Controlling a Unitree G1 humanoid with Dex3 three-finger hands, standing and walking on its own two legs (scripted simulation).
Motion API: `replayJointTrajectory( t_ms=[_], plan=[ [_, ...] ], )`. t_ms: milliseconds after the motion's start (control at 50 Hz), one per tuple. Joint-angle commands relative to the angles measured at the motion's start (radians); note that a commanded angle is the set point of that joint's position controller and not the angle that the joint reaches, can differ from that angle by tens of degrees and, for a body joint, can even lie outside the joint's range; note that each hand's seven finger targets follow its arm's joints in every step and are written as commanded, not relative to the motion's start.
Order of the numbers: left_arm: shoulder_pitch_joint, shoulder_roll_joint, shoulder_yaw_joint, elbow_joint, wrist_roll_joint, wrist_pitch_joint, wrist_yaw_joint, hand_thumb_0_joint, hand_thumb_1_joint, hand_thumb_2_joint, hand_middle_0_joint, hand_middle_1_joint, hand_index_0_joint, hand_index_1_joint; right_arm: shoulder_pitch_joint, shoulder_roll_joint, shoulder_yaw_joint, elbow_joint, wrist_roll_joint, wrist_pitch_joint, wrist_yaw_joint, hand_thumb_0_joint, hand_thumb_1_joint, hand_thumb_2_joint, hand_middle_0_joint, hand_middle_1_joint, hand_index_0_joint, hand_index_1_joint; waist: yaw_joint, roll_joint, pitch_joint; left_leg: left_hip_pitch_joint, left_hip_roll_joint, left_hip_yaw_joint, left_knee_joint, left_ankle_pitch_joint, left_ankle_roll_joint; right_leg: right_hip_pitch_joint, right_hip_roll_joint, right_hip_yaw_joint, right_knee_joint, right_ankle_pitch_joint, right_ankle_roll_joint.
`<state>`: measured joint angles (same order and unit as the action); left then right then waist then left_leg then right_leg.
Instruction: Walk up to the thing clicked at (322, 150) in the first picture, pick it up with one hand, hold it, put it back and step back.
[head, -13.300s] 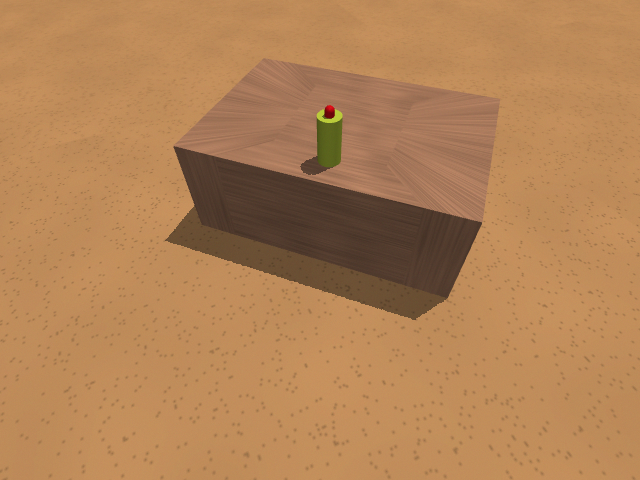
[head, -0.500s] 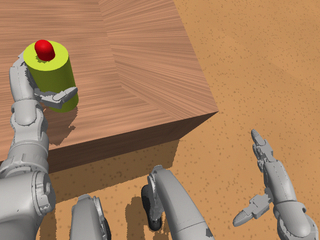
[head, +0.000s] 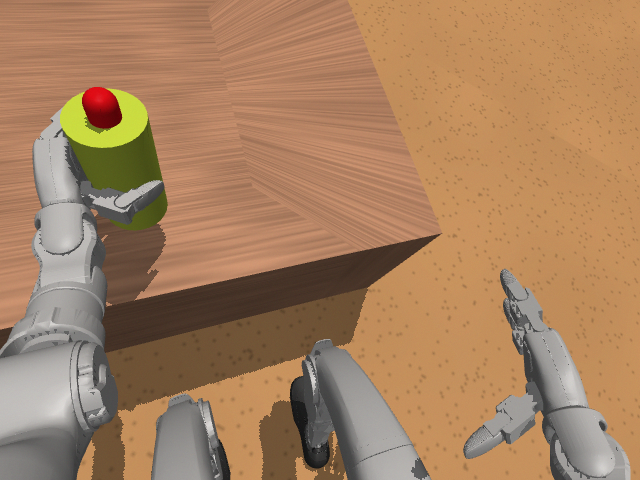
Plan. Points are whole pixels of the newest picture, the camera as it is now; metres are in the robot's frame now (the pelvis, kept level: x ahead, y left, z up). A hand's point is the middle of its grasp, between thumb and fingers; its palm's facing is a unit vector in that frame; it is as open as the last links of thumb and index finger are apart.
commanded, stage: lift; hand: left
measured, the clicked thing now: (120, 159) +0.52 +0.11 -0.02
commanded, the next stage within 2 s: hold in 1.42 s
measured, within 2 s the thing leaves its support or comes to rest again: neither
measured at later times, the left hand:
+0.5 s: hand (95, 182) +0.47 +0.13 +0.03, palm faces -0.02 -1.00 -0.03, open 11.1 cm
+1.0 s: hand (61, 228) +0.39 +0.14 +0.10, palm faces +0.01 -1.00 -0.03, open 11.1 cm
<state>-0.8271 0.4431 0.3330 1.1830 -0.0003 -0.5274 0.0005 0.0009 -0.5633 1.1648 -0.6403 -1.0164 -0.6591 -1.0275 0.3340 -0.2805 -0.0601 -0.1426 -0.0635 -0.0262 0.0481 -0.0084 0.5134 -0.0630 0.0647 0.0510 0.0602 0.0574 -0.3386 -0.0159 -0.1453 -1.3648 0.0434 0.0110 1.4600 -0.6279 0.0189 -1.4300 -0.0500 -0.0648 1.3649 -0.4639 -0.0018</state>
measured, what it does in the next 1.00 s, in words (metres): rises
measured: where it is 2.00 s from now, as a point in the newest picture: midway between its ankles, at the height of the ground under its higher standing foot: (268, 468)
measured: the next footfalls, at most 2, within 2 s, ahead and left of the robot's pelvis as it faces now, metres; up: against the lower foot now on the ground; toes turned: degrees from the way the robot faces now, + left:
none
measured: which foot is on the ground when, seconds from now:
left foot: down 0.00-1.00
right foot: down 0.00-1.00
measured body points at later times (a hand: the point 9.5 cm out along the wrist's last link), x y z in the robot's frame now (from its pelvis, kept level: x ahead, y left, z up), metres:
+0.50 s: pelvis +0.01 +0.01 +0.04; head +0.15 +0.04 +0.47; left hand +0.46 +0.19 +0.03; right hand +0.17 -0.27 +0.07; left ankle +0.02 +0.11 -0.58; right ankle +0.08 -0.13 -0.58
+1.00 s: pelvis +0.02 +0.00 +0.09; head +0.11 +0.02 +0.53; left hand +0.38 +0.20 +0.10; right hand +0.19 -0.26 +0.09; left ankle +0.02 +0.11 -0.58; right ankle +0.08 -0.13 -0.58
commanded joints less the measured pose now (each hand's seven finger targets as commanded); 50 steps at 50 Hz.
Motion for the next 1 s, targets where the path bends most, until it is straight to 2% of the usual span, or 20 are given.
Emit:
replayJointTrajectory(
  t_ms=[0,100,180,240,260,280,340,400,420,440,480,540,600,640,680,720,800,920,940,980],
  plan=[
    [-0.55,0.202,0.023,-0.351,-0.031,-0.133,0.006,0.0,0.045,1.289,-1.264,-1.426,-1.272,-1.44,0.055,-0.185,-0.138,-0.169,0.009,-0.056,-0.022,0.0,0.503,-0.068,0.049,0.05,0.049,0.05,-0.003,0.315,-0.746,0.457,-0.04,-0.065,-0.176,0.478,-0.021,0.453,0.054,0.043,-0.113,0.384,-0.034],
    [-0.524,0.194,0.012,-0.398,-0.047,-0.126,-0.02,0.0,0.041,1.315,-1.295,-1.467,-1.302,-1.481,0.037,-0.195,-0.158,-0.184,0.017,-0.059,-0.032,0.0,0.507,-0.068,0.049,0.051,0.049,0.051,0.013,0.275,-0.739,0.407,-0.046,-0.049,-0.205,0.377,-0.015,0.562,0.043,0.082,-0.159,0.343,-0.023],
    [-0.46,0.167,-0.002,-0.437,-0.057,-0.114,-0.031,0.0,0.05,1.31,-1.3,-1.463,-1.306,-1.479,0.066,-0.196,-0.159,-0.202,0.022,-0.058,-0.035,0.0,0.504,-0.068,0.049,0.051,0.049,0.051,0.035,0.273,-0.745,0.504,-0.044,-0.054,-0.238,0.435,-0.023,0.544,0.053,0.046,-0.169,0.36,-0.03],
    [-0.426,0.126,-0.019,-0.461,-0.077,-0.106,-0.041,0.0,0.067,1.332,-1.294,-1.472,-1.302,-1.487,0.073,-0.179,-0.14,-0.185,0.027,-0.056,-0.034,0.0,0.513,-0.066,0.049,0.051,0.049,0.051,0.053,0.271,-0.693,0.521,-0.043,-0.062,-0.27,0.459,-0.029,0.543,0.055,0.033,-0.18,0.364,-0.034],
    [-0.401,0.138,-0.01,-0.466,-0.078,-0.102,-0.04,0.0,0.055,1.331,-1.302,-1.478,-1.31,-1.492,0.062,-0.191,-0.158,-0.177,0.027,-0.056,-0.038,0.0,0.509,-0.067,0.049,0.051,0.049,0.051,0.06,0.27,-0.695,0.548,-0.04,-0.061,-0.273,0.484,-0.03,0.547,0.055,0.034,-0.188,0.379,-0.035],
    [-0.417,0.138,-0.015,-0.494,-0.078,-0.101,-0.039,0.0,0.088,1.336,-1.305,-1.482,-1.314,-1.495,0.08,-0.176,-0.144,-0.166,0.028,-0.054,-0.037,0.0,0.515,-0.065,0.049,0.051,0.049,0.051,0.065,0.278,-0.693,0.55,-0.043,-0.059,-0.279,0.463,-0.029,0.554,0.054,0.035,-0.192,0.361,-0.032],
    [-0.333,0.101,-0.032,-0.496,-0.079,-0.086,-0.031,0.0,0.089,1.351,-1.293,-1.484,-1.301,-1.498,0.08,-0.186,-0.167,-0.166,0.027,-0.052,-0.043,0.0,0.521,-0.064,0.049,0.051,0.049,0.051,0.077,0.249,-0.647,0.558,-0.044,-0.052,-0.308,0.436,-0.028,0.58,0.053,0.038,-0.223,0.34,-0.03],
    [-0.307,0.053,-0.053,-0.536,-0.089,-0.08,-0.022,0.0,0.093,1.367,-1.285,-1.485,-1.294,-1.5,0.092,-0.158,-0.14,-0.129,0.028,-0.049,-0.041,0.0,0.53,-0.062,0.049,0.051,0.049,0.051,0.098,0.233,-0.593,0.589,-0.041,-0.061,-0.347,0.424,-0.032,0.562,0.056,0.028,-0.25,0.313,-0.032],
    [-0.333,0.073,-0.049,-0.63,-0.09,-0.085,-0.018,0.0,0.092,1.356,-1.295,-1.481,-1.301,-1.498,0.089,-0.159,-0.139,-0.152,0.029,-0.053,-0.044,0.0,0.527,-0.062,0.049,0.051,0.049,0.051,0.109,0.229,-0.638,0.612,-0.044,-0.053,-0.351,0.423,-0.028,0.609,0.053,0.033,-0.26,0.324,-0.029],
    [-0.278,0.065,-0.052,-0.605,-0.092,-0.075,-0.018,0.0,0.084,1.375,-1.305,-1.499,-1.312,-1.516,0.097,-0.17,-0.155,-0.132,0.032,-0.049,-0.048,0.0,0.528,-0.063,0.049,0.051,0.049,0.051,0.111,0.214,-0.628,0.621,-0.044,-0.053,-0.357,0.436,-0.028,0.618,0.053,0.032,-0.261,0.335,-0.03],
    [-0.211,-0.01,-0.092,-0.601,-0.101,-0.06,-0.025,0.0,0.084,1.373,-1.298,-1.492,-1.304,-1.51,0.082,-0.164,-0.148,-0.128,0.031,-0.048,-0.049,0.0,0.532,-0.062,0.049,0.051,0.049,0.051,0.124,0.19,-0.586,0.624,-0.043,-0.056,-0.379,0.446,-0.031,0.616,0.055,0.028,-0.275,0.339,-0.031],
    [-0.174,0.01,-0.087,-0.691,-0.1,-0.048,-0.02,0.0,0.094,1.368,-1.288,-1.475,-1.292,-1.496,0.113,-0.165,-0.15,-0.115,0.033,-0.04,-0.055,0.0,0.532,-0.062,0.049,0.051,0.049,0.051,0.145,0.16,-0.584,0.653,-0.044,-0.046,-0.403,0.456,-0.026,0.671,0.054,0.03,-0.306,0.357,-0.025],
    [-0.075,-0.05,-0.117,-0.708,-0.113,-0.028,-0.023,0.0,0.111,1.397,-1.291,-1.493,-1.297,-1.513,0.121,-0.141,-0.135,-0.077,0.037,-0.032,-0.057,0.0,0.539,-0.06,0.049,0.051,0.049,0.051,0.174,0.14,-0.532,0.655,-0.049,-0.041,-0.432,0.451,-0.027,0.692,0.049,0.031,-0.325,0.349,-0.025],
    [-0.093,-0.033,-0.107,-0.784,-0.121,-0.024,-0.011,0.0,0.103,1.393,-1.291,-1.49,-1.294,-1.511,0.108,-0.15,-0.144,-0.099,0.042,-0.032,-0.062,0.0,0.539,-0.06,0.049,0.051,0.049,0.051,0.181,0.117,-0.525,0.678,-0.048,-0.039,-0.452,0.436,-0.025,0.717,0.05,0.033,-0.346,0.344,-0.022],
    [-0.038,-0.096,-0.145,-0.797,-0.124,-0.012,-0.013,0.0,0.073,1.396,-1.29,-1.491,-1.294,-1.513,0.112,-0.134,-0.126,-0.126,0.044,-0.03,-0.065,0.0,0.546,-0.058,0.049,0.051,0.049,0.051,0.177,0.081,-0.514,0.68,-0.05,-0.034,-0.469,0.42,-0.022,0.752,0.046,0.037,-0.369,0.341,-0.02],
    [-0.006,-0.068,-0.13,-0.813,-0.13,-0.003,-0.013,0.0,0.05,1.382,-1.273,-1.481,-1.279,-1.502,0.117,-0.145,-0.141,-0.091,0.05,-0.023,-0.075,0.0,0.544,-0.058,0.049,0.051,0.049,0.051,0.198,0.065,-0.45,0.673,-0.056,-0.025,-0.493,0.381,-0.019,0.763,0.044,0.043,-0.397,0.318,-0.015],
    [0.053,-0.101,-0.159,-0.862,-0.131,0.012,-0.021,0.0,0.054,1.381,-1.26,-1.475,-1.266,-1.496,0.145,-0.124,-0.129,-0.088,0.055,-0.022,-0.081,0.0,0.547,-0.057,0.049,0.051,0.049,0.051,0.2,0.052,-0.413,0.701,-0.058,-0.02,-0.53,0.346,-0.018,0.789,0.039,0.048,-0.431,0.293,-0.011],
    [0.13,-0.126,-0.181,-0.945,-0.143,0.032,-0.028,0.0,0.055,1.338,-1.232,-1.433,-1.238,-1.452,0.137,-0.118,-0.117,-0.071,0.06,-0.024,-0.084,0.0,0.549,-0.056,0.049,0.051,0.049,0.051,0.228,0.073,-0.386,0.763,-0.056,-0.014,-0.565,0.408,-0.023,0.823,0.034,0.047,-0.456,0.333,-0.015],
    [0.141,-0.109,-0.173,-0.943,-0.145,0.033,-0.029,0.0,0.055,1.34,-1.222,-1.429,-1.228,-1.449,0.145,-0.116,-0.117,-0.036,0.06,-0.02,-0.084,0.0,0.548,-0.057,0.049,0.051,0.049,0.051,0.238,0.074,-0.346,0.747,-0.058,-0.014,-0.574,0.393,-0.023,0.82,0.034,0.046,-0.464,0.317,-0.014],
    [0.171,-0.115,-0.172,-0.948,-0.145,0.035,-0.031,0.0,0.043,1.336,-1.228,-1.43,-1.235,-1.449,0.128,-0.12,-0.118,-0.064,0.061,-0.025,-0.083,0.0,0.549,-0.056,0.049,0.051,0.049,0.051,0.243,0.061,-0.363,0.765,-0.054,-0.016,-0.584,0.418,-0.026,0.838,0.035,0.045,-0.466,0.33,-0.017]
  ],
)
